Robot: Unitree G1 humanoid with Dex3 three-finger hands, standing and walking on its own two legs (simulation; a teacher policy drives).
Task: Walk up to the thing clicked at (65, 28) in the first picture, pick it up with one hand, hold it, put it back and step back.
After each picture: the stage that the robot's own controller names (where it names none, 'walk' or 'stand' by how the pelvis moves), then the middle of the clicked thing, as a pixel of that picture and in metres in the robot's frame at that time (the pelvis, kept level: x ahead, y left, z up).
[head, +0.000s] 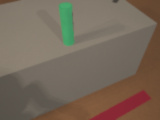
stand; (67, 25) +0.78 +0.10 -0.05
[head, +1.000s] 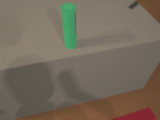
walk; (69, 28) +0.72 +0.10 -0.02
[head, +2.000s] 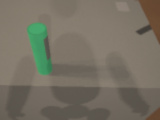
stand; (41, 52) +0.50 +0.21 -0.01
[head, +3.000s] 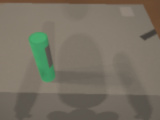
stand; (43, 59) +0.50 +0.19 -0.03
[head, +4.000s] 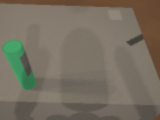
stand; (21, 67) +0.45 +0.27 -0.04
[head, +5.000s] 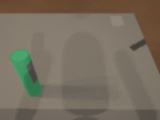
stand; (27, 75) +0.44 +0.25 -0.05
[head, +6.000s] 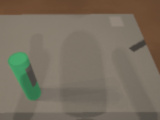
stand; (27, 79) +0.43 +0.25 -0.05
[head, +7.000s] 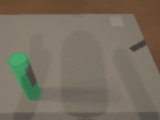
stand; (26, 79) +0.42 +0.25 -0.05
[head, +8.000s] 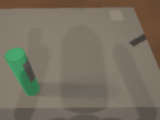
rise first; (24, 74) +0.43 +0.26 -0.05
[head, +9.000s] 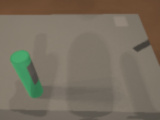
rise first; (29, 76) +0.43 +0.27 -0.05
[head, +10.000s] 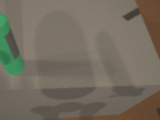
go down; (6, 49) +0.46 +0.24 +0.01
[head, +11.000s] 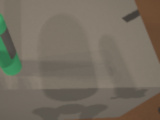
go down; (3, 48) +0.46 +0.25 +0.02
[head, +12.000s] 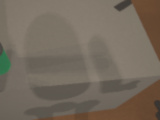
close in; out of the picture +0.45 +0.26 +0.05
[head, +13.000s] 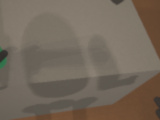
close; out of the picture +0.46 +0.25 +0.06
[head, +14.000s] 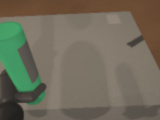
lift; (23, 70) +0.31 +0.18 +0.18
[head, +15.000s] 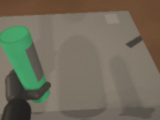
hold; (29, 70) +0.33 +0.17 +0.14
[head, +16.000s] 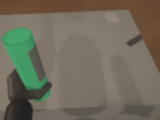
hold; (31, 70) +0.34 +0.17 +0.13
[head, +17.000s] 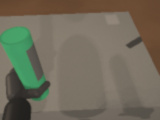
hold; (29, 69) +0.34 +0.17 +0.13
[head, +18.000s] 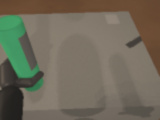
crouch; (23, 59) +0.37 +0.19 +0.14
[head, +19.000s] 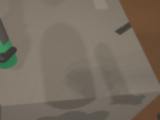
lower; out of the picture +0.46 +0.25 +0.14
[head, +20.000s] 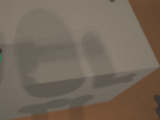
lower; out of the picture +0.48 +0.25 +0.06
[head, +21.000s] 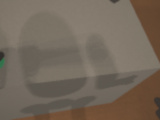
lower; out of the picture +0.47 +0.25 +0.06
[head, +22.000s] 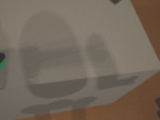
lower; out of the picture +0.46 +0.25 +0.06
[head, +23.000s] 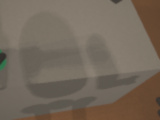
lower; out of the picture +0.46 +0.25 +0.06
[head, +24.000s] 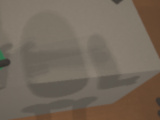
open; out of the picture +0.46 +0.25 +0.06
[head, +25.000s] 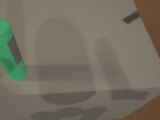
sink last; (9, 54) +0.44 +0.24 +0.02
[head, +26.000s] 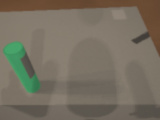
stand; (24, 70) +0.45 +0.27 +0.00
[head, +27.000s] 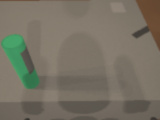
stand; (23, 65) +0.44 +0.25 +0.01
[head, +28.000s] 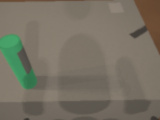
stand; (20, 65) +0.44 +0.26 +0.01
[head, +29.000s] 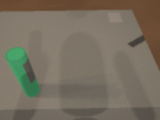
stand; (25, 75) +0.43 +0.26 -0.03
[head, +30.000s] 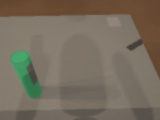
stand; (28, 77) +0.44 +0.25 -0.05
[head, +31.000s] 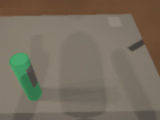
stand; (27, 79) +0.43 +0.25 -0.05
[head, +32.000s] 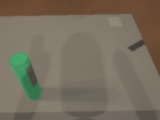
stand; (27, 78) +0.43 +0.25 -0.05
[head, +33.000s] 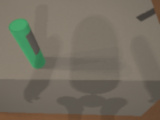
walk; (30, 46) +0.52 +0.25 -0.03
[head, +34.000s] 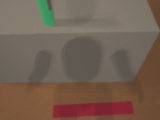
walk; (44, 4) +0.83 +0.22 -0.02
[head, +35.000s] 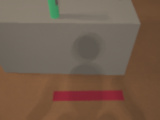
stand; (52, 0) +1.10 +0.24 -0.03
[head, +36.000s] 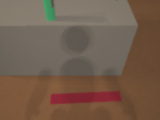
stand; (48, 2) +1.07 +0.23 -0.05
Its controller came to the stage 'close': yes
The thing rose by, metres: 0.20
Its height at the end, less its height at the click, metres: +0.00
